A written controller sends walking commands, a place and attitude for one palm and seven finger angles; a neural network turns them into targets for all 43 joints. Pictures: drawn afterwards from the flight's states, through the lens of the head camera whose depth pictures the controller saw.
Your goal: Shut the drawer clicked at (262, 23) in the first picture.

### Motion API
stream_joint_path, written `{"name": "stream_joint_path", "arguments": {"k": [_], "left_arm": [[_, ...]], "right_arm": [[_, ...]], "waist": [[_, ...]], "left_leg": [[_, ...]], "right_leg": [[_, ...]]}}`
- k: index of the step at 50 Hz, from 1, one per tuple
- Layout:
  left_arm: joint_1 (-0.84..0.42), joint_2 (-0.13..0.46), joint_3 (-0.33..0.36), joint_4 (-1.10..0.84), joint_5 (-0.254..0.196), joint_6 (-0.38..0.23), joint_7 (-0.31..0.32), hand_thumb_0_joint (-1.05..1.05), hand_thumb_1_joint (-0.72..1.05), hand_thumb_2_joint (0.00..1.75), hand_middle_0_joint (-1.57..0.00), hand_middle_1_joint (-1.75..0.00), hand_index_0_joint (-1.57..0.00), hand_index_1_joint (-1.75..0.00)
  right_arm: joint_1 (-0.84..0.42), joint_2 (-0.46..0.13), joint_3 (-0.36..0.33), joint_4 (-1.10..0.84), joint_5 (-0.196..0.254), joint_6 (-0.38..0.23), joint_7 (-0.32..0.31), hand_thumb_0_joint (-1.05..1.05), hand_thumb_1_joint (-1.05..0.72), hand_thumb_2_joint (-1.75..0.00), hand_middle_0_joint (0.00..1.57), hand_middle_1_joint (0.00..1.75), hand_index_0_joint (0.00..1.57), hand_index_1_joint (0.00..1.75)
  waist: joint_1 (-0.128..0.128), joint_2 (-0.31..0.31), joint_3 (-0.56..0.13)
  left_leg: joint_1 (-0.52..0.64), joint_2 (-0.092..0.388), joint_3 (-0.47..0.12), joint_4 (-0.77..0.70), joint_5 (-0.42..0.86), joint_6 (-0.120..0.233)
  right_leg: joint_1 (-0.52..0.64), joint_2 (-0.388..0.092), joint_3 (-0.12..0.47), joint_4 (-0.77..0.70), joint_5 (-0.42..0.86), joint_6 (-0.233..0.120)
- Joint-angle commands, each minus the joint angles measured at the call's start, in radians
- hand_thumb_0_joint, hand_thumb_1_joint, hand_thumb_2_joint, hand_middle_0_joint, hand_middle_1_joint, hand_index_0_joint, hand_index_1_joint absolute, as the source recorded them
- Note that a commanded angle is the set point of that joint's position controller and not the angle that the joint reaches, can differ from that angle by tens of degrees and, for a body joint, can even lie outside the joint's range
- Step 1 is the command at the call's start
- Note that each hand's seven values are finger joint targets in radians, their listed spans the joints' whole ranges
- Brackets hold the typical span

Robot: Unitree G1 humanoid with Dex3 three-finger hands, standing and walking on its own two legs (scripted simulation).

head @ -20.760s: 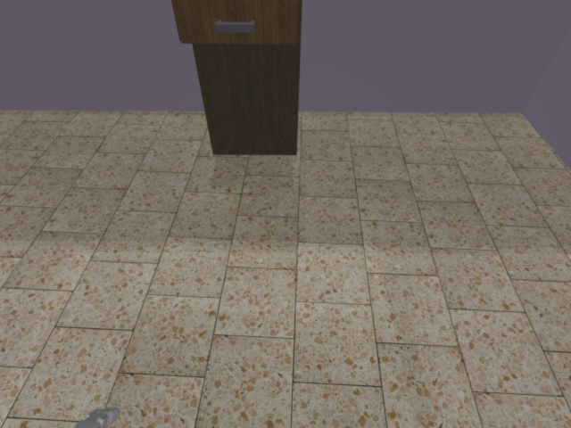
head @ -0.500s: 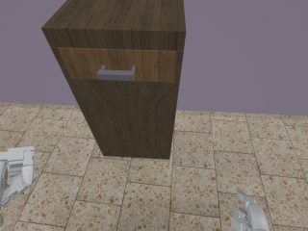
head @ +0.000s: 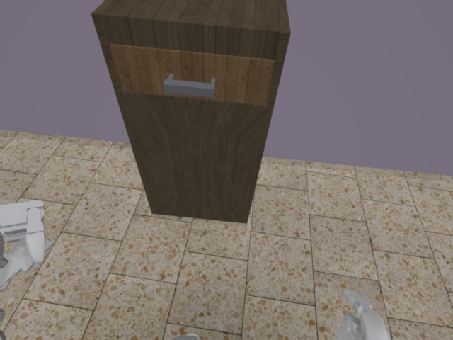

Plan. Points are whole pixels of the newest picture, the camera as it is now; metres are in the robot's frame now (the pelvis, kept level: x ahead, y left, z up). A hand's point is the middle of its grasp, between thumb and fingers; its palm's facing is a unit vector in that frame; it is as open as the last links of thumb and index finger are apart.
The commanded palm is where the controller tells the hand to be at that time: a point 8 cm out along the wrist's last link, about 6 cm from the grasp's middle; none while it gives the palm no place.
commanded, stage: step back with the hand held close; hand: left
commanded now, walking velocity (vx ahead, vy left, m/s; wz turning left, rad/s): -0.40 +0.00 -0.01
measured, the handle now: (190, 83) +0.73 +0.15 +0.04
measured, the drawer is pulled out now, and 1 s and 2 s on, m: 0.00 0.00 0.00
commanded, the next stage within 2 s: stop stepping back and stand still in 0.36 s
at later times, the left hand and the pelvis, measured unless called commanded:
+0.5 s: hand (19, 338) +0.10 +0.20 +0.19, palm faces +0.21 -0.80 -0.56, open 3.2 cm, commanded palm +0.05 +0.25 +0.19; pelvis -0.09 -0.02 +0.00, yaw -2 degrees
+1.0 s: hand out of the picture +0.03 +0.29 +0.21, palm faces +0.28 -0.82 -0.50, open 3.2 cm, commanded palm +0.01 +0.34 +0.19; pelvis -0.14 +0.07 -0.01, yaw -4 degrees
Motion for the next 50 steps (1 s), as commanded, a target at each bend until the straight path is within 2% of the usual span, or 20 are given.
{"name": "stream_joint_path", "arguments": {"k": [1, 8, 12, 15, 17, 21, 23, 27, 31, 33, 36, 39, 43, 44, 45, 46, 47, 48, 49, 50], "left_arm": [[-0.034, 0.186, 0.169, -0.230, 0.022, -0.085, 0.023, 0.00, 0.90, 0.90, -1.40, -1.60, -1.40, -1.60], [0.055, 0.149, 0.128, -0.203, -0.030, -0.094, -0.003, 0.00, 0.90, 0.90, -1.40, -1.60, -1.40, -1.60], [0.008, 0.216, 0.157, -0.241, -0.035, -0.128, -0.018, 0.00, 0.90, 0.90, -1.40, -1.60, -1.40, -1.60], [0.003, 0.252, 0.207, -0.313, -0.051, -0.133, -0.021, 0.00, 0.90, 0.90, -1.40, -1.60, -1.40, -1.60], [0.099, 0.302, 0.277, -0.304, -0.075, -0.120, -0.021, 0.00, 0.90, 0.90, -1.40, -1.60, -1.40, -1.60], [0.174, 0.280, 0.292, -0.216, -0.083, -0.105, -0.037, 0.00, 0.90, 0.90, -1.40, -1.60, -1.40, -1.60], [0.131, 0.255, 0.250, -0.172, -0.085, -0.101, -0.040, 0.00, 0.90, 0.90, -1.40, -1.60, -1.40, -1.60], [-0.033, 0.198, 0.130, -0.098, -0.073, -0.053, -0.016, 0.00, 0.90, 0.90, -1.40, -1.60, -1.40, -1.60], [-0.201, 0.172, 0.050, -0.073, -0.027, -0.030, 0.000, 0.00, 0.90, 0.90, -1.40, -1.60, -1.40, -1.60], [-0.304, 0.184, 0.050, -0.117, -0.018, -0.030, -0.003, 0.00, 0.90, 0.90, -1.40, -1.60, -1.40, -1.60], [-0.325, 0.208, 0.113, -0.272, -0.009, -0.061, 0.002, 0.00, 0.90, 0.90, -1.40, -1.60, -1.40, -1.60], [-0.208, 0.261, 0.185, -0.412, -0.028, -0.067, -0.006, 0.00, 0.90, 0.90, -1.40, -1.60, -1.40, -1.60], [0.201, 0.200, 0.186, -0.379, -0.058, -0.029, -0.022, 0.00, 0.90, 0.90, -1.40, -1.60, -1.40, -1.60], [0.203, 0.214, 0.193, -0.387, -0.059, -0.007, -0.020, 0.00, 0.90, 0.90, -1.40, -1.60, -1.40, -1.60], [0.155, 0.212, 0.205, -0.383, -0.068, 0.020, -0.019, 0.00, 0.90, 0.90, -1.40, -1.60, -1.40, -1.60], [0.036, 0.195, 0.194, -0.363, -0.066, 0.038, -0.019, 0.00, 0.90, 0.90, -1.40, -1.60, -1.40, -1.60], [-0.057, 0.244, 0.264, -0.331, -0.075, 0.045, -0.013, 0.00, 0.90, 0.90, -1.40, -1.60, -1.40, -1.60], [-0.152, 0.275, 0.267, -0.215, -0.092, 0.046, -0.007, 0.00, 0.90, 0.90, -1.40, -1.60, -1.40, -1.60], [-0.137, 0.190, 0.199, -0.049, -0.066, 0.074, -0.006, 0.00, 0.90, 0.90, -1.40, -1.60, -1.40, -1.60], [-0.102, 0.150, 0.148, 0.022, -0.052, 0.096, -0.003, 0.00, 0.90, 0.90, -1.40, -1.60, -1.40, -1.60]], "right_arm": [[-0.112, -0.134, -0.060, -0.163, -0.011, -0.091, -0.022, 0.00, -0.90, -0.90, 0.20, 0.30, 0.20, 0.30], [-0.101, -0.112, -0.056, -0.107, -0.022, -0.123, 0.011, 0.00, -0.90, -0.90, 0.20, 0.30, 0.20, 0.30], [-0.080, -0.112, -0.053, -0.053, -0.028, -0.111, 0.024, 0.00, -0.90, -0.90, 0.20, 0.30, 0.20, 0.30], [-0.099, -0.095, -0.056, -0.103, -0.007, -0.092, 0.027, 0.00, -0.90, -0.90, 0.20, 0.30, 0.20, 0.30], [-0.131, -0.094, -0.047, -0.156, 0.020, -0.082, 0.024, 0.00, -0.90, -0.90, 0.20, 0.30, 0.20, 0.30], [-0.202, -0.096, -0.029, -0.202, 0.039, -0.053, 0.005, 0.00, -0.90, -0.90, 0.20, 0.30, 0.20, 0.30], [-0.189, -0.098, -0.028, -0.178, 0.031, -0.060, -0.002, 0.00, -0.90, -0.90, 0.20, 0.30, 0.20, 0.30], [-0.132, -0.120, -0.052, -0.120, 0.008, -0.061, -0.017, 0.00, -0.90, -0.90, 0.20, 0.30, 0.20, 0.30], [-0.106, -0.125, -0.043, -0.100, 0.000, -0.076, -0.038, 0.00, -0.90, -0.90, 0.20, 0.30, 0.20, 0.30], [-0.116, -0.127, -0.032, -0.097, -0.002, -0.094, -0.044, 0.00, -0.90, -0.90, 0.20, 0.30, 0.20, 0.30], [-0.139, -0.153, -0.035, -0.121, -0.016, -0.150, -0.028, 0.00, -0.90, -0.90, 0.20, 0.30, 0.20, 0.30], [-0.102, -0.109, -0.045, -0.131, -0.030, -0.175, 0.016, 0.00, -0.90, -0.90, 0.20, 0.30, 0.20, 0.30], [-0.050, -0.060, -0.060, -0.161, -0.016, -0.152, 0.067, 0.00, -0.90, -0.90, 0.20, 0.30, 0.20, 0.30], [-0.058, -0.056, -0.061, -0.150, 0.002, -0.123, 0.069, 0.00, -0.90, -0.90, 0.20, 0.30, 0.20, 0.30], [-0.090, -0.068, -0.072, -0.136, 0.015, -0.088, 0.060, 0.00, -0.90, -0.90, 0.20, 0.30, 0.20, 0.30], [-0.094, -0.079, -0.071, -0.097, 0.005, -0.057, 0.055, 0.00, -0.90, -0.90, 0.20, 0.30, 0.20, 0.30], [-0.078, -0.056, -0.059, -0.082, -0.010, -0.058, 0.048, 0.00, -0.90, -0.90, 0.20, 0.30, 0.20, 0.30], [-0.102, -0.036, -0.024, -0.110, -0.019, -0.063, 0.052, 0.00, -0.90, -0.90, 0.20, 0.30, 0.20, 0.30], [-0.109, -0.028, -0.022, -0.101, -0.003, -0.053, 0.039, 0.00, -0.90, -0.90, 0.20, 0.30, 0.20, 0.30], [-0.134, -0.070, -0.042, -0.097, 0.017, -0.059, 0.018, 0.00, -0.90, -0.90, 0.20, 0.30, 0.20, 0.30]], "waist": [[0.005, 0.227, -0.133], [0.003, 0.142, -0.137], [0.013, 0.078, -0.318], [0.014, 0.030, -0.469], [0.025, -0.104, -0.504], [0.006, -0.083, -0.281], [-0.011, -0.049, -0.144], [-0.037, 0.010, 0.074], [-0.044, -0.135, 0.187], [-0.048, -0.016, 0.199], [0.004, 0.433, 0.055], [0.047, 0.326, -0.174], [0.053, 0.143, -0.401], [0.038, -0.071, -0.345], [0.017, -0.346, -0.180], [-0.029, -0.291, -0.053], [-0.048, -0.199, -0.047], [-0.074, -0.218, -0.032], [-0.051, -0.274, -0.019], [-0.040, -0.249, 0.075]], "left_leg": [[-0.339, 0.297, -0.370, -0.488, -0.563, 0.091], [0.057, 0.217, -0.262, -0.347, -0.118, 0.041], [0.440, 0.150, -0.103, -0.123, 0.595, -0.006], [0.599, 0.124, -0.023, -0.050, 0.747, 0.000], [0.541, 0.105, 0.001, -0.030, 0.629, -0.003], [0.357, 0.054, 0.027, 0.013, 0.163, -0.033], [0.317, 0.048, 0.011, 0.007, 0.049, -0.045], [0.405, 0.042, -0.045, 0.139, -0.088, -0.078], [0.351, 0.066, -0.097, 0.207, -0.115, -0.064], [0.329, 0.084, -0.125, 0.021, -0.145, -0.059], [-0.006, 0.232, -0.473, -0.624, -0.805, -0.110], [0.059, 0.232, -0.357, -0.645, -0.665, -0.249], [0.272, 0.084, 0.024, -0.257, -0.185, -0.186], [0.257, -0.006, 0.121, 0.119, -0.147, -0.187], [0.128, -0.007, -0.012, 0.552, -0.199, -0.164], [-0.058, 0.004, -0.086, 0.737, -0.218, -0.123], [-0.090, 0.019, -0.088, 0.802, -0.203, -0.113], [0.051, 0.113, -0.077, 0.739, -0.214, -0.116], [0.022, 0.093, -0.035, 0.466, -0.239, -0.079], [0.086, 0.101, -0.023, 0.331, -0.243, -0.059]], "right_leg": [[0.370, 0.067, 0.059, 0.358, -0.093, 0.004], [0.147, 0.049, 0.043, -0.047, -0.215, -0.024], [0.079, -0.001, 0.070, -0.177, 0.254, 0.013], [0.091, 0.001, 0.054, -0.114, 0.452, 0.069], [0.142, -0.034, 0.044, -0.094, 0.632, 0.121], [0.018, -0.130, 0.076, -0.163, 0.514, 0.075], [-0.094, -0.146, 0.082, -0.202, 0.335, 0.057], [-0.427, -0.166, 0.156, -0.386, -0.462, -0.062], [-0.461, -0.186, 0.131, -0.348, -0.489, -0.121], [-0.386, -0.091, 0.045, -0.213, -0.428, -0.079], [0.113, 0.148, 0.000, 0.281, -0.407, -0.050], [0.240, 0.166, -0.021, 0.445, -0.396, -0.061], [0.300, 0.107, -0.083, 0.055, -0.370, -0.103], [0.148, -0.052, 0.041, -0.159, -0.397, -0.159], [-0.125, -0.306, 0.347, -0.313, -0.442, -0.259], [-0.212, -0.360, 0.336, -0.344, -0.422, -0.302], [-0.252, -0.388, 0.291, -0.360, -0.407, -0.311], [-0.341, -0.389, 0.224, -0.281, -0.346, -0.224], [-0.220, -0.278, 0.114, -0.270, -0.527, -0.173], [-0.290, -0.248, 0.146, -0.259, -0.595, -0.157]]}}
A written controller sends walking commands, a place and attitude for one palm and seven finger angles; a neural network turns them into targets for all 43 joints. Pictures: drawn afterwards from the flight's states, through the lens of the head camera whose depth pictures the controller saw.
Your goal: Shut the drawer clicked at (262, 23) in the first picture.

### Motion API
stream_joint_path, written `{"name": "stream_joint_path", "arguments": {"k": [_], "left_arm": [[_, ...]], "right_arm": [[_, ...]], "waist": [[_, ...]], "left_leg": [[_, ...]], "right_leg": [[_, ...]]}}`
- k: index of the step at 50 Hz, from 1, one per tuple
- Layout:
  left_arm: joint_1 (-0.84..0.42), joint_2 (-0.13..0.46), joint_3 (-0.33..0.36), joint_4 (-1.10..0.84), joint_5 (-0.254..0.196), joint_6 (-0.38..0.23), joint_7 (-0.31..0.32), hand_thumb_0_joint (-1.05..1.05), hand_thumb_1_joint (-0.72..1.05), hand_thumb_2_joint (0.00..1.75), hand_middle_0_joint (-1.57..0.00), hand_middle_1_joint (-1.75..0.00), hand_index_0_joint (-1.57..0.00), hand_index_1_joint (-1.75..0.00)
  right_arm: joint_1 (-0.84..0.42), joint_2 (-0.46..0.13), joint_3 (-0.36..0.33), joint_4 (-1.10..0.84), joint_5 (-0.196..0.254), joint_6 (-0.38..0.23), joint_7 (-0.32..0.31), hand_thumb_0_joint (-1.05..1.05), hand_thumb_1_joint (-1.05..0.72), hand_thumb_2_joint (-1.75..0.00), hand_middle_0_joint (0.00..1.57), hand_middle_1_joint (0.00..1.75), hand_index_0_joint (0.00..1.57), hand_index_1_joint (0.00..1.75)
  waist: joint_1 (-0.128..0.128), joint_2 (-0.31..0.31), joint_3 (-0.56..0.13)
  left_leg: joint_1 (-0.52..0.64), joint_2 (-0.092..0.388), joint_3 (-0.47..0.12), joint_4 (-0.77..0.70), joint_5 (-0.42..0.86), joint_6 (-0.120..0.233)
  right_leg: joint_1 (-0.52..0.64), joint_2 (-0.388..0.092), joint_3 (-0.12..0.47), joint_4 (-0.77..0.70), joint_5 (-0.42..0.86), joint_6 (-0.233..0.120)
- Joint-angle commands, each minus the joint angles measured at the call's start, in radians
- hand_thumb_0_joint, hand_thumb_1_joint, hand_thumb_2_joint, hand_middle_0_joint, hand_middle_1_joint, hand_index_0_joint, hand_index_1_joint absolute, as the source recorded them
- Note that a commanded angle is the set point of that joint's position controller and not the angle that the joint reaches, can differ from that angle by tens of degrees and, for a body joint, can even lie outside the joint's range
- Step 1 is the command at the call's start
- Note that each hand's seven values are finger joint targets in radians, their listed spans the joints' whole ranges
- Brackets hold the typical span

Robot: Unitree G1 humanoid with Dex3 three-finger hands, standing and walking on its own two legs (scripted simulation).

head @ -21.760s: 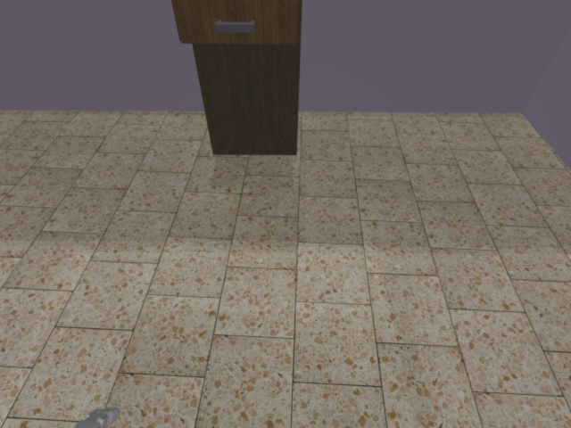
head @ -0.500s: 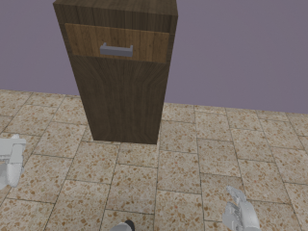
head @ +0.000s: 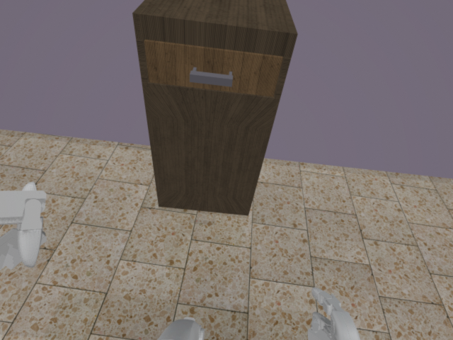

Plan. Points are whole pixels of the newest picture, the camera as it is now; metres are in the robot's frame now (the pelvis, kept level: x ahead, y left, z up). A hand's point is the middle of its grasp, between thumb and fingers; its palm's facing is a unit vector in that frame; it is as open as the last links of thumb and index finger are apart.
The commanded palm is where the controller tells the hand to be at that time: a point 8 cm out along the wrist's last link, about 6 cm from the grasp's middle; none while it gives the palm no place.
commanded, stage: stop stepping back and stand still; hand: left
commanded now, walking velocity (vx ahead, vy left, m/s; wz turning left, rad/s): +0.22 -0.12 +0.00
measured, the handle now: (212, 75) +0.86 +0.13 +0.05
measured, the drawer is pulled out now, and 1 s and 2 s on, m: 0.00 0.00 0.00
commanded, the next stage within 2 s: let the arm hang, fingers relaxed in 0.90 s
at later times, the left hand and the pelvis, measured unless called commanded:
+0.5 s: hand (2, 228) +0.18 +0.29 +0.19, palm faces +0.37 -0.74 -0.56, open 3.2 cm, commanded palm +0.12 +0.31 +0.20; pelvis -0.01 +0.03 +0.02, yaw +0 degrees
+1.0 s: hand (48, 237) +0.19 +0.25 +0.17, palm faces +0.35 -0.81 -0.47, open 3.2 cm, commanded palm none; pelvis +0.00 +0.01 +0.02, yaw +1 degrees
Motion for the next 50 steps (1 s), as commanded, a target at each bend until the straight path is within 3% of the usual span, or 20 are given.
{"name": "stream_joint_path", "arguments": {"k": [1, 3, 4, 5, 6, 7, 8, 9, 12, 15, 18, 21, 25, 26, 29, 32, 35, 44, 49, 50], "left_arm": [[-0.183, 0.011, 0.020, 0.289, 0.012, 0.073, 0.060, 0.00, 0.90, 0.90, -1.40, -1.60, -1.40, -1.60], [-0.236, 0.007, -0.008, 0.225, 0.019, 0.042, 0.057, 0.00, 0.90, 0.90, -1.40, -1.60, -1.40, -1.60], [-0.307, 0.003, -0.030, 0.141, 0.023, 0.009, 0.056, 0.00, 0.90, 0.90, -1.40, -1.60, -1.40, -1.60], [-0.352, 0.020, -0.035, 0.049, 0.038, -0.029, 0.055, 0.00, 0.90, 0.90, -1.40, -1.60, -1.40, -1.60], [-0.332, 0.047, -0.015, -0.008, 0.041, -0.052, 0.048, 0.00, 0.90, 0.90, -1.40, -1.60, -1.40, -1.60], [-0.328, 0.123, 0.029, -0.149, 0.033, -0.064, 0.039, 0.00, 0.90, 0.90, -1.40, -1.60, -1.40, -1.60], [-0.261, 0.079, 0.002, -0.226, 0.032, -0.064, 0.037, 0.00, 0.90, 0.90, -1.40, -1.60, -1.40, -1.60], [-0.201, 0.063, -0.009, -0.286, 0.033, -0.065, 0.039, 0.00, 0.90, 0.90, -1.40, -1.60, -1.40, -1.60], [0.006, 0.083, 0.040, -0.301, 0.039, -0.055, 0.060, 0.00, 0.90, 0.90, -1.40, -1.60, -1.40, -1.60], [0.099, 0.054, 0.076, -0.124, 0.038, -0.038, 0.073, 0.00, 0.90, 0.90, -1.40, -1.60, -1.40, -1.60], [0.056, 0.019, 0.065, 0.033, 0.019, -0.011, 0.081, 0.00, 0.90, 0.90, -1.40, -1.60, -1.40, -1.60], [0.010, 0.018, 0.048, 0.129, 0.019, 0.004, 0.078, 0.00, 0.90, 0.90, -1.40, -1.60, -1.40, -1.60], [-0.032, 0.054, 0.024, 0.104, 0.014, -0.013, 0.064, 0.00, 0.90, 0.90, -1.40, -1.60, -1.40, -1.60], [-0.055, 0.075, 0.038, 0.066, 0.014, -0.025, 0.066, 0.00, 0.90, 0.90, -1.40, -1.60, -1.40, -1.60], [-0.016, 0.033, 0.003, 0.003, 0.016, -0.021, 0.064, 0.00, 0.90, 0.90, -1.40, -1.60, -1.40, -1.60], [-0.002, 0.099, 0.079, -0.042, 0.025, -0.040, 0.077, 0.00, 0.90, 0.90, -1.40, -1.60, -1.40, -1.60], [-0.002, 0.059, 0.071, 0.026, 0.025, -0.051, 0.082, 0.00, 0.90, 0.90, -1.40, -1.60, -1.40, -1.60], [-0.026, 0.004, 0.006, 0.146, 0.025, -0.041, 0.065, 0.00, 0.90, 0.90, -1.40, -1.60, -1.40, -1.60], [-0.043, 0.023, 0.002, 0.072, 0.033, -0.039, 0.067, 0.00, 0.90, 0.90, -1.40, -1.60, -1.40, -1.60], [-0.205, -0.057, -0.350, 0.912, 0.121, 0.115, -0.070, 0.00, 0.90, 0.90, -1.40, -1.60, -1.40, -1.60]], "right_arm": [[-0.120, -0.185, -0.063, -0.119, 0.027, -0.038, -0.069, 0.00, -0.90, -0.90, 0.20, 0.30, 0.20, 0.30], [-0.090, -0.202, -0.043, -0.115, 0.016, -0.065, -0.090, 0.00, -0.90, -0.90, 0.20, 0.30, 0.20, 0.30], [-0.059, -0.219, -0.043, -0.128, 0.009, -0.079, -0.089, 0.00, -0.90, -0.90, 0.20, 0.30, 0.20, 0.30], [-0.048, -0.196, -0.035, -0.145, -0.002, -0.095, -0.079, 0.00, -0.90, -0.90, 0.20, 0.30, 0.20, 0.30], [-0.060, -0.189, -0.042, -0.146, -0.004, -0.108, -0.065, 0.00, -0.90, -0.90, 0.20, 0.30, 0.20, 0.30], [-0.070, -0.174, -0.037, -0.138, -0.019, -0.130, -0.057, 0.00, -0.90, -0.90, 0.20, 0.30, 0.20, 0.30], [-0.068, -0.178, -0.049, -0.153, -0.016, -0.141, -0.042, 0.00, -0.90, -0.90, 0.20, 0.30, 0.20, 0.30], [-0.072, -0.187, -0.058, -0.161, -0.011, -0.151, -0.026, 0.00, -0.90, -0.90, 0.20, 0.30, 0.20, 0.30], [-0.070, -0.202, -0.067, -0.154, -0.004, -0.163, -0.007, 0.00, -0.90, -0.90, 0.20, 0.30, 0.20, 0.30], [-0.043, -0.188, -0.072, -0.148, -0.009, -0.121, -0.020, 0.00, -0.90, -0.90, 0.20, 0.30, 0.20, 0.30], [-0.031, -0.190, -0.081, -0.147, -0.004, -0.083, -0.053, 0.00, -0.90, -0.90, 0.20, 0.30, 0.20, 0.30], [-0.038, -0.206, -0.090, -0.144, 0.003, -0.053, -0.071, 0.00, -0.90, -0.90, 0.20, 0.30, 0.20, 0.30], [-0.050, -0.178, -0.067, -0.138, 0.008, -0.051, -0.065, 0.00, -0.90, -0.90, 0.20, 0.30, 0.20, 0.30], [-0.063, -0.172, -0.059, -0.140, 0.005, -0.064, -0.064, 0.00, -0.90, -0.90, 0.20, 0.30, 0.20, 0.30], [-0.075, -0.195, -0.079, -0.147, 0.028, -0.077, -0.072, 0.00, -0.90, -0.90, 0.20, 0.30, 0.20, 0.30], [-0.095, -0.185, -0.070, -0.152, 0.023, -0.069, -0.075, 0.00, -0.90, -0.90, 0.20, 0.30, 0.20, 0.30], [-0.084, -0.173, -0.067, -0.151, 0.024, -0.056, -0.077, 0.00, -0.90, -0.90, 0.20, 0.30, 0.20, 0.30], [-0.083, -0.189, -0.073, -0.156, 0.027, -0.043, -0.076, 0.00, -0.90, -0.90, 0.20, 0.30, 0.20, 0.30], [-0.094, -0.190, -0.067, -0.170, 0.020, -0.048, -0.081, 0.00, -0.90, -0.90, 0.20, 0.30, 0.20, 0.30], [-0.146, -0.401, -0.115, 0.056, 0.020, -0.081, 0.020, 0.00, -0.90, -0.90, 0.20, 0.30, 0.20, 0.30]], "waist": [[-0.068, -0.092, 0.172], [-0.071, 0.229, 0.202], [-0.076, 0.430, 0.185], [-0.074, 0.444, 0.159], [-0.061, 0.259, 0.113], [-0.052, 0.209, 0.031], [-0.047, 0.160, -0.023], [-0.038, 0.185, -0.052], [-0.016, 0.345, -0.112], [-0.033, 0.352, -0.064], [-0.053, 0.290, -0.032], [-0.057, 0.171, -0.014], [-0.068, -0.033, -0.068], [-0.065, -0.030, -0.095], [-0.045, -0.064, -0.115], [-0.039, 0.081, -0.087], [-0.040, 0.112, -0.064], [-0.039, -0.018, -0.058], [-0.031, 0.042, -0.059], [-0.064, 0.085, -0.004]], "left_leg": [[0.351, 0.099, -0.009, -0.302, -0.100, 0.069], [0.372, 0.110, -0.041, -0.661, -0.139, 0.070], [0.403, 0.274, -0.382, -0.811, -0.155, 0.113], [0.405, 0.386, -0.581, -0.866, -0.090, 0.192], [0.389, 0.403, -0.538, -0.880, -0.100, 0.228], [0.396, 0.394, -0.587, -0.881, -0.097, 0.213], [0.414, 0.381, -0.560, -0.864, -0.035, 0.202], [0.430, 0.368, -0.471, -0.846, 0.032, 0.195], [0.405, 0.278, -0.206, -0.813, 0.092, 0.137], [0.319, 0.269, -0.146, -0.858, 0.018, 0.115], [0.351, 0.256, -0.130, -0.868, -0.035, 0.093], [0.338, 0.209, -0.089, -0.785, -0.011, 0.081], [0.368, 0.106, -0.010, -0.529, 0.208, 0.057], [0.388, 0.100, 0.000, -0.535, 0.253, 0.058], [0.439, 0.103, -0.017, -0.549, 0.326, 0.075], [0.434, 0.100, -0.007, -0.537, 0.421, 0.073], [0.432, 0.099, -0.003, -0.536, 0.434, 0.064], [0.430, 0.089, 0.012, -0.549, 0.406, 0.071], [0.461, 0.090, 0.000, -0.575, 0.404, 0.077], [0.380, 0.133, -0.054, -0.428, 0.528, 0.084]], "right_leg": [[-0.455, -0.241, 0.140, -0.295, -0.426, -0.060], [-0.343, -0.128, 0.021, -0.007, -0.252, -0.017], [-0.394, -0.043, -0.035, 0.200, -0.214, 0.040], [-0.414, -0.025, 0.034, 0.349, -0.199, 0.055], [-0.364, -0.048, 0.088, 0.387, -0.143, 0.060], [-0.339, -0.057, 0.118, 0.424, -0.134, 0.061], [-0.306, -0.060, 0.130, 0.429, -0.091, 0.057], [-0.282, -0.071, 0.125, 0.407, -0.045, 0.060], [-0.165, -0.054, 0.041, 0.262, 0.037, 0.069], [-0.071, -0.021, -0.034, 0.123, -0.014, 0.067], [-0.018, 0.019, -0.089, -0.031, -0.089, 0.060], [0.085, 0.002, -0.058, -0.233, -0.021, 0.045], [0.074, -0.215, 0.132, -0.283, 0.381, -0.019], [0.075, -0.229, 0.113, -0.228, 0.529, -0.012], [0.061, -0.155, 0.066, -0.198, 0.424, 0.029], [0.038, -0.159, 0.084, -0.188, 0.483, 0.037], [0.031, -0.151, 0.093, -0.200, 0.490, 0.039], [0.058, -0.155, 0.086, -0.233, 0.554, 0.070], [0.037, -0.139, 0.078, -0.244, 0.456, 0.070], [-0.081, -0.219, 0.012, -0.063, 0.558, 0.031]]}}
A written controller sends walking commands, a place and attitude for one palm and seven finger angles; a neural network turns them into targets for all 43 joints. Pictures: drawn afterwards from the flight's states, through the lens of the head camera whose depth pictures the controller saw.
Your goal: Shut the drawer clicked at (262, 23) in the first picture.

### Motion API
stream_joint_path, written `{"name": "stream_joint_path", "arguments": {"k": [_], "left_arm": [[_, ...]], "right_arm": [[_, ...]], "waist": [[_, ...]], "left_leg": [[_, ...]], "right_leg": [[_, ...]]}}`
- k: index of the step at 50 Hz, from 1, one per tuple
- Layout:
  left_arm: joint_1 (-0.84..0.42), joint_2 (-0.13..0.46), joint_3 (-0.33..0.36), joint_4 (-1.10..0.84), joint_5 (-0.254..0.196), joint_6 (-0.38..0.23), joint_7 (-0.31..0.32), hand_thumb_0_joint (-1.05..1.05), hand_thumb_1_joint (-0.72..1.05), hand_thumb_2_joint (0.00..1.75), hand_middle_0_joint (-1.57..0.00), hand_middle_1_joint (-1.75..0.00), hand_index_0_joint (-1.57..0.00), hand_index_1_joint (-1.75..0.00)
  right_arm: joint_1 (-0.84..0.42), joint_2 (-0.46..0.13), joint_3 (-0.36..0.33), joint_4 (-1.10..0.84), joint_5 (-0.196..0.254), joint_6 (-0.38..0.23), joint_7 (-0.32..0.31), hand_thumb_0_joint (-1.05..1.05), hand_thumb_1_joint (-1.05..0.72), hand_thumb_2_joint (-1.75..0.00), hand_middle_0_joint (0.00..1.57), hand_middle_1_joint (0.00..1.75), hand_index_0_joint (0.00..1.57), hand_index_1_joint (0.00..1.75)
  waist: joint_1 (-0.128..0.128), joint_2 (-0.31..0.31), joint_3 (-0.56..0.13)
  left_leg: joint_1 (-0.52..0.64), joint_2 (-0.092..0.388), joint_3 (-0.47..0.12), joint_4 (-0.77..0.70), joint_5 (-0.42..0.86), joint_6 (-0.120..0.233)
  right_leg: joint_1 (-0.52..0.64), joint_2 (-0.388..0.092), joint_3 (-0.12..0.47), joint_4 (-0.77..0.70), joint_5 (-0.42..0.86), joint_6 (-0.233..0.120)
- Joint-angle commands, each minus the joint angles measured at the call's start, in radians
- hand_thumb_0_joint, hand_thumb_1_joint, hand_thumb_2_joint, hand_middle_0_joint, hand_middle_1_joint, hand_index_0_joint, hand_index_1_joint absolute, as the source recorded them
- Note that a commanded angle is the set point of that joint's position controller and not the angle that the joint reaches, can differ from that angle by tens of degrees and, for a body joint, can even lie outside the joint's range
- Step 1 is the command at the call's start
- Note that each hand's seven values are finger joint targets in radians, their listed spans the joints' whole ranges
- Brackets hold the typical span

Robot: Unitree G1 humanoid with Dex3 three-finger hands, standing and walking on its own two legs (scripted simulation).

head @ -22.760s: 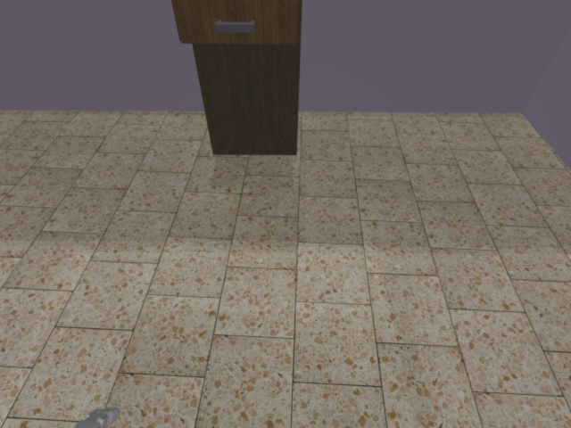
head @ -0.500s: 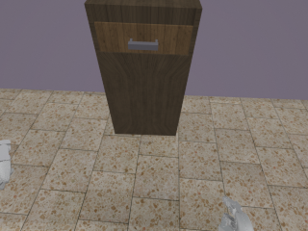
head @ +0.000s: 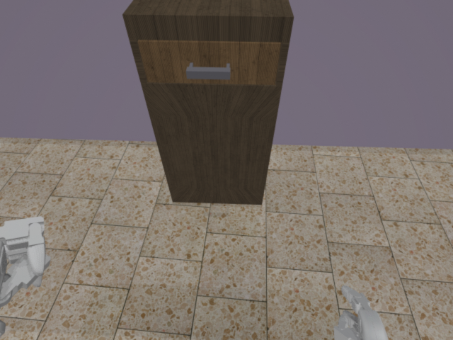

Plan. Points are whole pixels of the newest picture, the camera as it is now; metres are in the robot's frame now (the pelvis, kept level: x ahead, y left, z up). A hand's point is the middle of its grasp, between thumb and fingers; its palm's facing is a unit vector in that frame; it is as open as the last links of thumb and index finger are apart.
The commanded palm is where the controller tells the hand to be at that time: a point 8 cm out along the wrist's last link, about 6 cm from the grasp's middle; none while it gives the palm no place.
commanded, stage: let the arm hang, fingers relaxed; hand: left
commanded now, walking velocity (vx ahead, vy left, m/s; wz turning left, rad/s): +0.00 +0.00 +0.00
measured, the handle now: (209, 69) +0.86 +0.10 +0.03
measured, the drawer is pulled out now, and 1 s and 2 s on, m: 0.00 0.00 0.00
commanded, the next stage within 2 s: look to check the result in 1.10 s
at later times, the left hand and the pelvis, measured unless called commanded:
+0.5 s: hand out of the picture -0.07 +0.23 -0.17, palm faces +0.08 -0.97 -0.23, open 4.5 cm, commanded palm none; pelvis -0.03 +0.03 +0.00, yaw +3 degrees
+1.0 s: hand out of the picture -0.03 +0.18 -0.17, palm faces +0.06 -0.98 -0.17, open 7.4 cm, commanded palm none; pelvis -0.02 +0.02 +0.00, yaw +2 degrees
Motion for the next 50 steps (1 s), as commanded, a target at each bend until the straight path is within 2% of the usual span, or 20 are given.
{"name": "stream_joint_path", "arguments": {"k": [1, 2, 3, 4, 6, 7, 8, 9, 11, 12, 13, 14, 16, 17, 19, 25, 30, 36, 43, 50], "left_arm": [[-0.167, 0.044, -0.217, 0.605, 0.067, 0.164, -0.123, 0.00, 0.90, 0.90, -1.36, -1.56, -1.36, -1.56], [-0.171, 0.021, -0.229, 0.610, 0.072, 0.182, -0.126, 0.00, 0.90, 0.90, -1.32, -1.51, -1.32, -1.51], [-0.189, 0.007, -0.235, 0.661, 0.074, 0.182, -0.130, 0.00, 0.90, 0.90, -1.28, -1.47, -1.28, -1.47], [-0.220, 0.017, -0.241, 0.707, 0.076, 0.184, -0.130, 0.00, 0.90, 0.90, -1.24, -1.43, -1.24, -1.43], [-0.290, 0.047, -0.247, 0.816, 0.082, 0.181, -0.128, 0.00, 0.90, 0.90, -1.16, -1.34, -1.16, -1.34], [-0.319, 0.047, -0.255, 0.880, 0.081, 0.183, -0.125, 0.00, 0.90, 0.90, -1.12, -1.30, -1.12, -1.30], [-0.333, 0.037, -0.263, 0.937, 0.078, 0.189, -0.121, 0.00, 0.90, 0.90, -1.08, -1.25, -1.08, -1.25], [-0.344, 0.025, -0.272, 0.993, 0.074, 0.194, -0.116, 0.00, 0.90, 0.90, -1.04, -1.21, -1.04, -1.21], [-0.349, 0.006, -0.287, 1.095, 0.065, 0.204, -0.109, 0.00, 0.90, 0.90, -0.96, -1.12, -0.96, -1.12], [-0.337, 0.004, -0.293, 1.141, 0.062, 0.209, -0.107, 0.00, 0.90, 0.90, -0.92, -1.08, -0.92, -1.08], [-0.327, -0.005, -0.296, 1.196, 0.059, 0.212, -0.106, 0.00, 0.90, 0.90, -0.88, -1.04, -0.88, -1.04], [-0.313, -0.009, -0.298, 1.248, 0.057, 0.212, -0.107, 0.00, 0.90, 0.90, -0.84, -0.99, -0.84, -0.99], [-0.297, -0.026, -0.299, 1.333, 0.054, 0.208, -0.108, 0.00, 0.90, 0.90, -0.76, -0.91, -0.76, -0.91], [-0.296, -0.023, -0.299, 1.364, 0.055, 0.206, -0.108, 0.00, 0.90, 0.90, -0.72, -0.86, -0.72, -0.86], [-0.291, -0.042, -0.298, 1.423, 0.055, 0.204, -0.110, 0.00, 0.90, 0.90, -0.64, -0.78, -0.64, -0.78], [-0.273, -0.061, -0.314, 1.548, 0.056, 0.199, -0.109, 0.00, 0.90, 0.90, -0.40, -0.52, -0.40, -0.52], [-0.255, -0.075, -0.319, 1.611, 0.056, 0.197, -0.104, 0.00, 0.90, 0.90, -0.20, -0.30, -0.20, -0.30], [-0.241, -0.093, -0.322, 1.648, 0.055, 0.196, -0.099, 0.00, 0.90, 0.90, -0.20, -0.30, -0.20, -0.30], [-0.253, -0.110, -0.319, 1.655, 0.054, 0.193, -0.094, 0.00, 0.90, 0.90, -0.20, -0.30, -0.20, -0.30], [-0.260, -0.130, -0.313, 1.653, 0.051, 0.190, -0.090, 0.00, 0.90, 0.90, -0.20, -0.30, -0.20, -0.30]], "right_arm": [[-0.054, -0.240, -0.077, 0.044, 0.004, -0.026, 0.086, 0.00, -0.90, -0.90, 0.20, 0.30, 0.20, 0.30], [-0.044, -0.215, -0.070, 0.035, 0.000, -0.011, 0.082, 0.00, -0.90, -0.90, 0.20, 0.30, 0.20, 0.30], [-0.038, -0.204, -0.056, 0.049, -0.012, -0.001, 0.083, 0.00, -0.90, -0.90, 0.20, 0.30, 0.20, 0.30], [-0.043, -0.199, -0.045, 0.039, -0.021, 0.012, 0.082, 0.00, -0.90, -0.90, 0.20, 0.30, 0.20, 0.30], [-0.048, -0.200, -0.041, 0.054, -0.034, 0.026, 0.078, 0.00, -0.90, -0.90, 0.20, 0.30, 0.20, 0.30], [-0.043, -0.189, -0.040, 0.069, -0.039, 0.034, 0.078, 0.00, -0.90, -0.90, 0.20, 0.30, 0.20, 0.30], [-0.037, -0.175, -0.035, 0.086, -0.042, 0.043, 0.075, 0.00, -0.90, -0.90, 0.20, 0.30, 0.20, 0.30], [-0.028, -0.159, -0.031, 0.104, -0.044, 0.050, 0.073, 0.00, -0.90, -0.90, 0.20, 0.30, 0.20, 0.30], [-0.012, -0.158, -0.022, 0.149, -0.047, 0.056, 0.070, 0.00, -0.90, -0.90, 0.20, 0.30, 0.20, 0.30], [-0.018, -0.165, -0.018, 0.166, -0.047, 0.058, 0.068, 0.00, -0.90, -0.90, 0.20, 0.30, 0.20, 0.30], [-0.025, -0.153, -0.015, 0.189, -0.044, 0.059, 0.066, 0.00, -0.90, -0.90, 0.20, 0.30, 0.20, 0.30], [-0.030, -0.143, -0.013, 0.208, -0.042, 0.062, 0.064, 0.00, -0.90, -0.90, 0.20, 0.30, 0.20, 0.30], [-0.016, -0.123, -0.014, 0.249, -0.040, 0.068, 0.059, 0.00, -0.90, -0.90, 0.20, 0.30, 0.20, 0.30], [-0.001, -0.124, -0.016, 0.263, -0.038, 0.070, 0.056, 0.00, -0.90, -0.90, 0.20, 0.30, 0.20, 0.30], [0.023, -0.104, -0.017, 0.303, -0.037, 0.072, 0.052, 0.00, -0.90, -0.90, 0.20, 0.30, 0.20, 0.30], [0.076, -0.095, -0.026, 0.389, -0.028, 0.074, 0.045, 0.00, -0.90, -0.90, 0.20, 0.30, 0.20, 0.30], [0.101, -0.083, -0.025, 0.449, -0.028, 0.072, 0.043, 0.00, -0.90, -0.90, 0.20, 0.30, 0.20, 0.30], [0.112, -0.055, -0.021, 0.489, -0.030, 0.072, 0.043, 0.00, -0.90, -0.90, 0.20, 0.30, 0.20, 0.30], [0.133, -0.020, -0.016, 0.518, -0.032, 0.071, 0.043, 0.00, -0.90, -0.90, 0.20, 0.30, 0.20, 0.30], [0.152, 0.005, -0.013, 0.530, -0.033, 0.064, 0.039, 0.00, -0.90, -0.90, 0.20, 0.30, 0.20, 0.30]], "waist": [[-0.020, 0.037, -0.108], [-0.019, 0.022, -0.081], [-0.006, 0.004, -0.091], [0.002, -0.071, -0.068], [-0.002, -0.248, -0.061], [-0.005, -0.275, -0.064], [-0.006, -0.263, -0.064], [-0.009, -0.221, -0.065], [-0.009, -0.011, -0.074], [0.006, 0.083, -0.069], [0.013, 0.137, -0.049], [0.017, 0.160, -0.033], [0.015, 0.166, -0.030], [0.014, 0.147, -0.033], [0.007, 0.156, -0.046], [-0.001, 0.008, 0.013], [-0.003, -0.020, 0.054], [-0.002, -0.028, 0.097], [-0.003, -0.013, 0.107], [-0.003, -0.001, 0.084]], "left_leg": [[0.051, 0.061, -0.102, 0.108, 0.294, 0.054], [0.026, 0.070, -0.108, 0.096, 0.231, 0.057], [-0.034, 0.088, -0.147, 0.075, 0.130, 0.076], [-0.078, 0.079, -0.169, 0.066, 0.087, 0.086], [-0.067, 0.033, -0.143, 0.121, 0.114, 0.069], [-0.044, 0.012, -0.116, 0.141, 0.144, 0.056], [-0.029, 0.001, -0.099, 0.141, 0.173, 0.051], [-0.006, 0.002, -0.098, 0.123, 0.217, 0.048], [0.035, 0.042, -0.143, 0.041, 0.328, 0.061], [0.009, 0.059, -0.182, -0.003, 0.326, 0.075], [-0.020, 0.065, -0.197, -0.043, 0.272, 0.082], [-0.035, 0.059, -0.198, -0.074, 0.186, 0.078], [-0.025, 0.045, -0.184, -0.092, 0.074, 0.064], [-0.007, 0.043, -0.182, -0.090, 0.062, 0.061], [0.019, 0.046, -0.184, -0.117, 0.012, 0.060], [0.063, 0.052, -0.181, -0.163, -0.033, 0.060], [0.077, 0.051, -0.170, -0.187, -0.039, 0.058], [0.067, 0.042, -0.148, -0.196, -0.051, 0.054], [0.058, 0.033, -0.121, -0.174, 0.014, 0.045], [0.066, 0.032, -0.113, -0.147, 0.099, 0.043]], "right_leg": [[-0.161, -0.152, 0.083, 0.068, 0.353, -0.006], [-0.181, -0.136, 0.072, 0.057, 0.245, 0.004], [-0.177, -0.128, 0.058, 0.073, 0.118, -0.001], [-0.162, -0.121, 0.062, 0.053, 0.086, -0.005], [-0.155, -0.164, 0.098, 0.006, 0.165, -0.040], [-0.152, -0.185, 0.106, 0.005, 0.218, -0.063], [-0.137, -0.194, 0.099, 0.016, 0.284, -0.070], [-0.125, -0.189, 0.088, 0.033, 0.317, -0.065], [-0.103, -0.139, 0.055, 0.068, 0.227, -0.024], [-0.069, -0.112, 0.048, 0.062, 0.150, -0.005], [-0.041, -0.101, 0.048, 0.039, 0.087, 0.000], [-0.029, -0.097, 0.053, 0.011, 0.045, -0.002], [-0.025, -0.105, 0.059, -0.033, 0.028, -0.016], [-0.022, -0.105, 0.060, -0.050, 0.032, -0.021], [-0.024, -0.108, 0.056, -0.073, 0.018, -0.025], [-0.074, -0.111, 0.044, -0.123, -0.002, -0.023], [-0.101, -0.114, 0.046, -0.132, -0.020, -0.020], [-0.125, -0.118, 0.054, -0.142, -0.042, -0.017], [-0.113, -0.124, 0.057, -0.144, -0.019, -0.018], [-0.079, -0.126, 0.056, -0.135, 0.041, -0.019]]}}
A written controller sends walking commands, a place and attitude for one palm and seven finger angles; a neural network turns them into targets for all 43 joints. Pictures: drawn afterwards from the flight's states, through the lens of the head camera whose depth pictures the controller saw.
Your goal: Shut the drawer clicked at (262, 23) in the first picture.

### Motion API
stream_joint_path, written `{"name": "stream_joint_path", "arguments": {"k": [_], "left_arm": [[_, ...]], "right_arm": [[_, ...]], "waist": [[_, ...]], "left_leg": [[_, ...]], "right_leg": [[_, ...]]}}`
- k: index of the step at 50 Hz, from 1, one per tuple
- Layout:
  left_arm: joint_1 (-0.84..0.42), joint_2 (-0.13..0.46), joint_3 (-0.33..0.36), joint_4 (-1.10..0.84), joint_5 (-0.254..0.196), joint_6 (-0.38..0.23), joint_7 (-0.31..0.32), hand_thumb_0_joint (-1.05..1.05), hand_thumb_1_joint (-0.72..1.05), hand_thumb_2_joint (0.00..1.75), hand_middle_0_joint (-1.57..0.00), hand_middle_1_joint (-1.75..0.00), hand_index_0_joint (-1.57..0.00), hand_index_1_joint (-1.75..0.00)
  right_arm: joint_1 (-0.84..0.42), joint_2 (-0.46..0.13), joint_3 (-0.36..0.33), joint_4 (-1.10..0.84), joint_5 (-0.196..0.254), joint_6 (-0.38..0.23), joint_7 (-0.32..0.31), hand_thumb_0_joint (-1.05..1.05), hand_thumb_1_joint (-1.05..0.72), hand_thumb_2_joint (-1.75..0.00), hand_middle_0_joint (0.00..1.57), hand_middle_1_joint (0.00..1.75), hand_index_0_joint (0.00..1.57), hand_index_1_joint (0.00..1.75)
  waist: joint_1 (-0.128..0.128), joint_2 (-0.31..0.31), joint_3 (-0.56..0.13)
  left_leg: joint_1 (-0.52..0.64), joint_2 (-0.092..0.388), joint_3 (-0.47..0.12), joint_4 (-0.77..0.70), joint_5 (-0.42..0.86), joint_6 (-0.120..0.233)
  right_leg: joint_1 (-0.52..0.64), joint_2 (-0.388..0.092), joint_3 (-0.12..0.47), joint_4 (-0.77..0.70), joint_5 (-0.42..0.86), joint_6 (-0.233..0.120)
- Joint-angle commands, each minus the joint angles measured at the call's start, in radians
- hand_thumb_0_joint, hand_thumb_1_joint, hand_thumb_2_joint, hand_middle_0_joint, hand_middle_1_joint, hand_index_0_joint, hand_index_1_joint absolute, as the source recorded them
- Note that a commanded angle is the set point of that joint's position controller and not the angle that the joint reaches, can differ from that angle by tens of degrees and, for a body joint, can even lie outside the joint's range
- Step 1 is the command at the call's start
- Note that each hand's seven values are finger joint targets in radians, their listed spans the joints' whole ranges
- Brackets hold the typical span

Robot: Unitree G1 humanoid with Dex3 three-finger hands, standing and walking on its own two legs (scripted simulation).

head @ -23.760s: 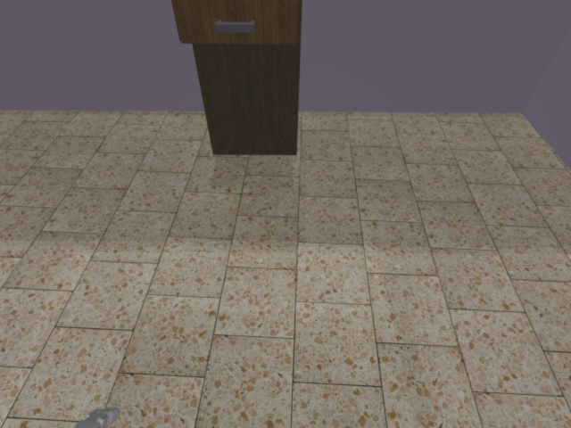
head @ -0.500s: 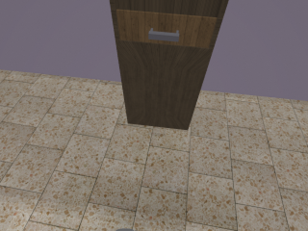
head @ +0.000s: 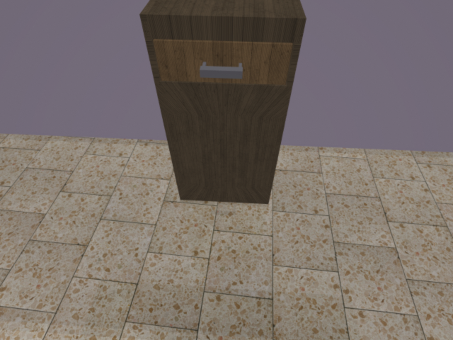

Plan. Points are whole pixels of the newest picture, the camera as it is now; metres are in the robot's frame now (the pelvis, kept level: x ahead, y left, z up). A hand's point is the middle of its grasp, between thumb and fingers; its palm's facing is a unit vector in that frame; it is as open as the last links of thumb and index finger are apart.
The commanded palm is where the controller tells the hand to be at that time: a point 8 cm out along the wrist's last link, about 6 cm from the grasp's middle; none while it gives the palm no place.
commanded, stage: let the arm hang, fingers relaxed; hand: left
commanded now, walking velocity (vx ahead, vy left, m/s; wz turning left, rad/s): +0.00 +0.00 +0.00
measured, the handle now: (221, 68) +0.89 +0.06 +0.03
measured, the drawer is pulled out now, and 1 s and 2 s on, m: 0.00 0.00 0.00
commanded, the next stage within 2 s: look to check the result in 0.10 s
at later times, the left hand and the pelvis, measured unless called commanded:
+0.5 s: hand out of the picture -0.01 +0.14 -0.18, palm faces +0.07 -0.98 -0.18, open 7.4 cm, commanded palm none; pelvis +0.02 -0.02 +0.00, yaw +0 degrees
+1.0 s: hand out of the picture +0.02 +0.15 -0.17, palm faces +0.05 -0.98 -0.21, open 7.4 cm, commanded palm none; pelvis +0.03 -0.03 +0.00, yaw +0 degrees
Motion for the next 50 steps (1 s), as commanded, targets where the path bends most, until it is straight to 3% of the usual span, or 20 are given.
{"name": "stream_joint_path", "arguments": {"k": [1, 14, 17, 24, 30, 36, 44, 50], "left_arm": [[0.107, 0.103, 0.021, -0.005, 0.002, -0.006, 0.015, 0.00, 0.90, 0.90, -0.20, -0.30, -0.20, -0.30], [0.111, 0.085, 0.025, -0.003, 0.000, -0.012, 0.022, 0.00, 0.90, 0.90, -0.20, -0.30, -0.20, -0.30], [0.120, 0.089, 0.026, -0.002, 0.001, -0.014, 0.023, 0.00, 0.90, 0.90, -0.20, -0.30, -0.20, -0.30], [0.124, 0.084, 0.026, -0.001, 0.001, -0.014, 0.022, 0.00, 0.90, 0.90, -0.20, -0.30, -0.20, -0.30], [0.119, 0.095, 0.028, -0.002, 0.001, -0.016, 0.022, 0.00, 0.90, 0.90, -0.20, -0.30, -0.20, -0.30], [0.103, 0.106, 0.029, -0.007, 0.002, -0.015, 0.019, 0.00, 0.90, 0.90, -0.20, -0.30, -0.20, -0.30], [0.089, 0.124, 0.035, -0.015, 0.002, -0.019, 0.019, 0.00, 0.90, 0.90, -0.20, -0.30, -0.20, -0.30], [0.072, 0.139, 0.037, -0.021, 0.001, -0.017, 0.017, 0.00, 0.90, 0.90, -0.20, -0.30, -0.20, -0.30]], "right_arm": [[0.067, -0.076, -0.012, -0.014, -0.003, -0.015, -0.013, 0.00, -0.90, -0.90, 0.20, 0.30, 0.20, 0.30], [0.082, -0.061, -0.014, -0.003, 0.000, -0.016, -0.020, 0.00, -0.90, -0.90, 0.20, 0.30, 0.20, 0.30], [0.076, -0.067, -0.017, -0.006, 0.001, -0.015, -0.020, 0.00, -0.90, -0.90, 0.20, 0.30, 0.20, 0.30], [0.062, -0.069, -0.014, -0.004, 0.000, -0.014, -0.022, 0.00, -0.90, -0.90, 0.20, 0.30, 0.20, 0.30], [0.049, -0.084, -0.015, -0.010, 0.001, -0.017, -0.024, 0.00, -0.90, -0.90, 0.20, 0.30, 0.20, 0.30], [0.036, -0.096, -0.016, -0.013, 0.000, -0.016, -0.024, 0.00, -0.90, -0.90, 0.20, 0.30, 0.20, 0.30], [0.023, -0.114, -0.018, -0.018, 0.000, -0.020, -0.026, 0.00, -0.90, -0.90, 0.20, 0.30, 0.20, 0.30], [0.014, -0.127, -0.017, -0.019, 0.000, -0.018, -0.024, 0.00, -0.90, -0.90, 0.20, 0.30, 0.20, 0.30]], "waist": [[0.009, 0.001, 0.059], [0.004, -0.010, 0.043], [0.006, -0.036, 0.041], [0.005, -0.021, 0.054], [0.005, -0.019, 0.038], [0.003, -0.001, 0.060], [0.007, -0.016, 0.029], [0.008, -0.028, 0.054]], "left_leg": [[0.037, 0.086, -0.100, -0.070, 0.051, 0.010], [0.061, 0.095, -0.086, -0.028, 0.141, 0.008], [0.065, 0.096, -0.080, -0.021, 0.140, 0.007], [0.075, 0.096, -0.080, -0.016, 0.148, 0.006], [0.088, 0.099, -0.079, -0.016, 0.171, 0.006], [0.086, 0.101, -0.080, -0.028, 0.147, 0.003], [0.103, 0.105, -0.072, -0.022, 0.192, 0.003], [0.091, 0.106, -0.075, -0.032, 0.165, 0.001]], "right_leg": [[-0.098, -0.080, 0.072, -0.115, 0.022, -0.044], [-0.068, -0.082, 0.074, -0.117, 0.125, -0.045], [-0.068, -0.083, 0.073, -0.124, 0.131, -0.044], [-0.068, -0.085, 0.074, -0.129, 0.163, -0.044], [-0.046, -0.087, 0.073, -0.126, 0.216, -0.040], [-0.053, -0.083, 0.081, -0.141, 0.184, -0.043], [-0.018, -0.087, 0.076, -0.133, 0.281, -0.039], [-0.027, -0.085, 0.076, -0.147, 0.238, -0.040]]}}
